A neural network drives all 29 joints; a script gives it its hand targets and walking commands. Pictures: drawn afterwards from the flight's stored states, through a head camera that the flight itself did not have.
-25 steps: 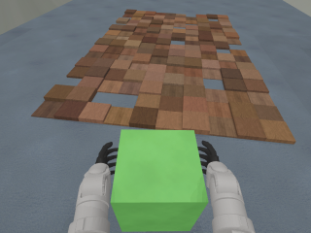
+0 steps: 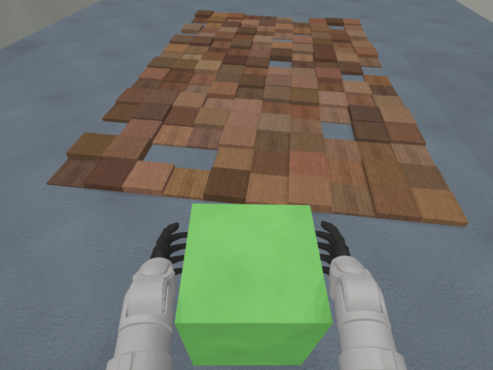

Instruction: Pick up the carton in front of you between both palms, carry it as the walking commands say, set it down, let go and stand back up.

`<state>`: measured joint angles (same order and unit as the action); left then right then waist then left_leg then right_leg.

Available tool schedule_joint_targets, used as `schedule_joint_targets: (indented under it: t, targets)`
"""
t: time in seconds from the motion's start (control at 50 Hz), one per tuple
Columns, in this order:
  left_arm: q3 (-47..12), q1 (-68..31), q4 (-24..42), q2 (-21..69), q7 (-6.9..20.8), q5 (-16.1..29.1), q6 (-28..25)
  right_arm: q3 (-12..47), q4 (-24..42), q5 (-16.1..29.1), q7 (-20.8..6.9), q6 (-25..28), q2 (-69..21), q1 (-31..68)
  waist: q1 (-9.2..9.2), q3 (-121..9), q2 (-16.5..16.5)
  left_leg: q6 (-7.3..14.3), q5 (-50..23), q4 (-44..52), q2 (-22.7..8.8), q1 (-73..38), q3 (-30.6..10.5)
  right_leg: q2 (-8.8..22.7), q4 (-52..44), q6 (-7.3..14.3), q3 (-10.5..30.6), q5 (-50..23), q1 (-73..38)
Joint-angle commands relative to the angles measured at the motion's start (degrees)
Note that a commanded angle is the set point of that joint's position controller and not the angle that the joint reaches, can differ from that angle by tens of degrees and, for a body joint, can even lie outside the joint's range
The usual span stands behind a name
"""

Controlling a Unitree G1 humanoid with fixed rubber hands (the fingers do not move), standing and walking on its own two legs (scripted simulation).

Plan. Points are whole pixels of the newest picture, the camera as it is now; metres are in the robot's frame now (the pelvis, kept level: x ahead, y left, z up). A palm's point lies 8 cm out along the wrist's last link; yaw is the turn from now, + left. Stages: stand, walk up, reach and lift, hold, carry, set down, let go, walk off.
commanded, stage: reach and lift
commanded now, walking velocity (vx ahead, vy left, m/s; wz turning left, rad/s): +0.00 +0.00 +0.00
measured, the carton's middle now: (249, 288) +0.29 +0.00 -0.05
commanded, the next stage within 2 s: hold in 0.32 s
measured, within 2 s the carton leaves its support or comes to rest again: neither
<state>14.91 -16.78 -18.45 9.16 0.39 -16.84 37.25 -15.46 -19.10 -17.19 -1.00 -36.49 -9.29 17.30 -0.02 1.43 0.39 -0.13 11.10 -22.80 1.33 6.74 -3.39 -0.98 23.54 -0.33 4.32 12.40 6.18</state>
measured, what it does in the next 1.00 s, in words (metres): stands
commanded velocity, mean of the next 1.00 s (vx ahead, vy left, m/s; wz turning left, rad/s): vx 0.00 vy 0.00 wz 0.00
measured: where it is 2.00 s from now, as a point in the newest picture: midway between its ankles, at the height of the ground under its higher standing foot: outside the picture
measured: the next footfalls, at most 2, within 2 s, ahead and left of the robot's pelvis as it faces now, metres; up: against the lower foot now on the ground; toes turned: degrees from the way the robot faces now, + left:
left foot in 1.70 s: +0.25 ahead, +0.09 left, +0.00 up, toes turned +10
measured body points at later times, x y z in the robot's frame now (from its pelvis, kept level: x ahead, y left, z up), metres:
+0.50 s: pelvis +0.00 +0.00 +0.00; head -0.04 +0.00 +0.45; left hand +0.30 +0.15 +0.04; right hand +0.30 -0.15 +0.05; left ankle +0.02 +0.12 -0.74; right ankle +0.01 -0.13 -0.74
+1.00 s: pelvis -0.01 +0.00 +0.00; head -0.05 +0.00 +0.45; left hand +0.29 +0.15 +0.04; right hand +0.30 -0.15 +0.05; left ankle +0.02 +0.12 -0.74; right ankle +0.01 -0.13 -0.74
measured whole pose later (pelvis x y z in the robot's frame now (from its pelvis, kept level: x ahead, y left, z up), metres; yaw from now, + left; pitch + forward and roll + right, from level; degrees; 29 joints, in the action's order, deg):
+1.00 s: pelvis -0.01 +0.00 +0.00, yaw +0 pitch -8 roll +0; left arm 13.8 -16.9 -13.9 9.2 0.4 -16.4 43.5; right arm -14.4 -14.3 -16.7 -1.2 -42.9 -9.3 17.2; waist 0.2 2.3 0.3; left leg -0.2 10.2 -21.6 1.2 3.1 -3.6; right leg -1.0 22.1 -0.3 4.3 11.4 2.5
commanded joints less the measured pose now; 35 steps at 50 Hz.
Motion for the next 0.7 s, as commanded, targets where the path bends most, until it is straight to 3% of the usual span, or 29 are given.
schedule_joint_targets:
  t: [0.0, 0.3, 0.4, 0.54, 0.68]
  targets:
    - [-30.43, -25.75, 2.29, 53.67, 12.99, 13.61, -1.42, 30.24, 1.21, 13.2, -13.01, 0.97, -52.91, 24.4, 0.01, -15.76, -0.53, -0.06, -12.95, 2.62, 3.79, -7.03, -0.99, -4.42, -3.32, 0.38, 0.06, -12.49, -2.55]
    - [-31.8, -25.5, 5.64, 52.23, 13.08, 14.61, 0.51, 31.73, 4.48, 14.49, -12.44, -1.14, -53.14, 23.71, -0.16, -14.32, -0.07, 0.07, -11.39, 3.47, 3.98, -7.27, -0.69, -4.1, -4.42, 0.02, 0.35, -12.28, -3.74]
    - [-35.73, -23.29, 11.21, 52.17, 12.67, 17.03, 2.61, 35.42, 10.0, 16.66, -11.86, -3.36, -52.91, 21.28, 0.29, -16.96, -0.21, -0.24, -15.94, 3.98, 3.93, -9.64, -1.06, -4.06, -5.26, -0.24, 0.64, -17.44, -6.49]
    - [-32.0, -23.61, 9.01, 49.44, 12.56, 14.88, 4.93, 31.86, 7.93, 14.87, -11.97, -5.71, -49.79, 22.21, 0.0, -8.12, 0.05, 0.43, -4.25, 5.71, 3.76, -6.43, -0.55, -3.65, -6.85, 0.25, 0.16, -5.54, -3.07]
    - [-32.9, -29.15, 8.11, 51.86, 13.19, 15.73, 4.24, 32.59, 7.05, 15.48, -12.75, -5.0, -51.76, 27.5, 0.13, -10.9, -0.21, 0.48, -2.04, 4.44, 3.36, -6.4, -0.47, -3.5, -5.71, 0.61, -0.16, -3.01, -2.43]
